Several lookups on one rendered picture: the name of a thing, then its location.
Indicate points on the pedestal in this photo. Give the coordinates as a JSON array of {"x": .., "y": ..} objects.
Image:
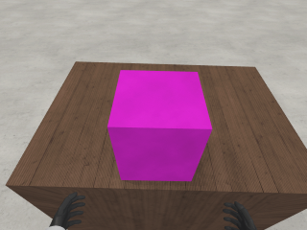
[{"x": 253, "y": 156}]

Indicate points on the robot right hand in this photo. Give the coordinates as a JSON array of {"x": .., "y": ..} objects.
[{"x": 244, "y": 222}]

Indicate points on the carton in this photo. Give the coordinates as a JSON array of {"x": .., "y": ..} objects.
[{"x": 158, "y": 125}]

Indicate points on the robot left hand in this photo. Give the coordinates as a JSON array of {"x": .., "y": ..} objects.
[{"x": 63, "y": 213}]

